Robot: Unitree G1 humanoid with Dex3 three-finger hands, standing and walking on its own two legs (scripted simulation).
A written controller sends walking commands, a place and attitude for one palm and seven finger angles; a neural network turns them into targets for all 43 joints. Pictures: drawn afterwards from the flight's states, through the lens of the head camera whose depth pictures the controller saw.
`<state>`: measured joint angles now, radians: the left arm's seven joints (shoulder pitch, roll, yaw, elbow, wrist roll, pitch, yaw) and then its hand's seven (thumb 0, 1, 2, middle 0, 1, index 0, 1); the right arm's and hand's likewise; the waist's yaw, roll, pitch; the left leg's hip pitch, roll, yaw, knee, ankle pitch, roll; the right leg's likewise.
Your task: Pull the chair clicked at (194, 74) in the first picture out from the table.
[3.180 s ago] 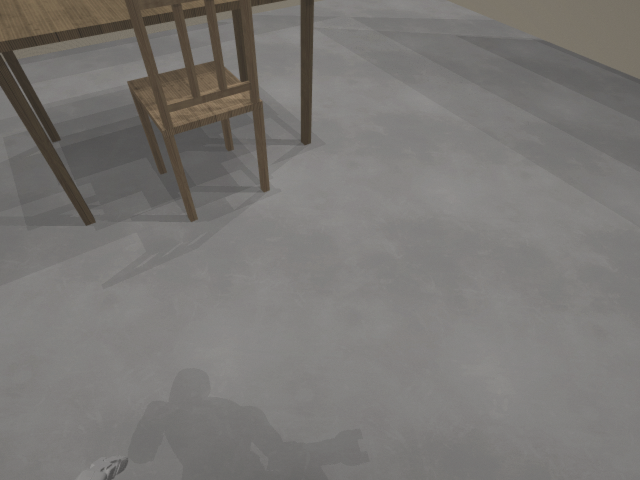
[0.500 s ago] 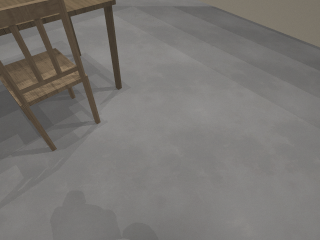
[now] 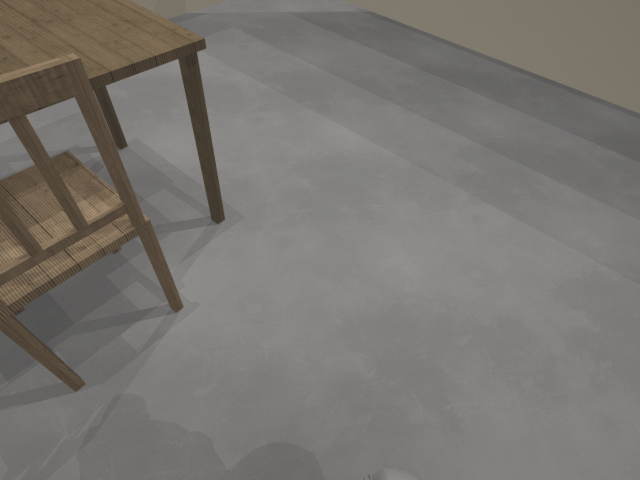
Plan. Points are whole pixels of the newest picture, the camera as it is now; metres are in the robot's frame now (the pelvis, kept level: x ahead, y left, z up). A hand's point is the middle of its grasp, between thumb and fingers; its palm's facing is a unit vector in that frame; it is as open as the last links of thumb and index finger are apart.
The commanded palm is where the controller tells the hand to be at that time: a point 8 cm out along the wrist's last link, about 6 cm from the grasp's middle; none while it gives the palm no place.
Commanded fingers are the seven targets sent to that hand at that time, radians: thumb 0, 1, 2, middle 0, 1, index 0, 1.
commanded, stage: walk to a spot facing it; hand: left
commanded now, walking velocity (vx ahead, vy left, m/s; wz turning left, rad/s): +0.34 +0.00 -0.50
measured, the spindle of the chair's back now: out of the picture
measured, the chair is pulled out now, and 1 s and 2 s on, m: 0.00 0.00 0.00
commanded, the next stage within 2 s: turn to face it in 0.30 s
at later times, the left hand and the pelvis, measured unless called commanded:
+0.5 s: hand (275, 353) +0.34 +0.09 -0.17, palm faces -0.19 -0.95 -0.23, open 7.3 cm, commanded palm none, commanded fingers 0.00 0.90 0.90 -0.20 -0.30 -0.20 -0.30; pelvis +0.21 -0.07 -0.01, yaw -12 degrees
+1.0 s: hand (242, 339) +0.37 +0.16 -0.18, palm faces +0.10 -0.97 -0.20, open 7.4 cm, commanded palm none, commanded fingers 0.00 0.90 0.90 -0.20 -0.30 -0.20 -0.30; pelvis +0.32 -0.04 +0.00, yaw +2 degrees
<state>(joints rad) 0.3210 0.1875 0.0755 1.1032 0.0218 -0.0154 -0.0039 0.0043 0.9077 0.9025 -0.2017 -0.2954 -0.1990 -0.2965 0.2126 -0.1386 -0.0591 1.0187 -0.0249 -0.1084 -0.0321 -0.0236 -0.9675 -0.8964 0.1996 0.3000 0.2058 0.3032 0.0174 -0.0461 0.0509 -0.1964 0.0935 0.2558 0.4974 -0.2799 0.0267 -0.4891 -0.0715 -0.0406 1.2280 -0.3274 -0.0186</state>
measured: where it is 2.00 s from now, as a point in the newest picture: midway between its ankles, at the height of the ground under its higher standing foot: (350, 465)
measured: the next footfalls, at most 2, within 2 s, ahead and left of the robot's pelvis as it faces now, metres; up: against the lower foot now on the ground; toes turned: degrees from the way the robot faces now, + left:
right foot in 0.32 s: +0.30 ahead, -0.15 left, +0.00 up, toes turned -17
left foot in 0.82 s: +0.38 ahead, +0.04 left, +0.00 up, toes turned +7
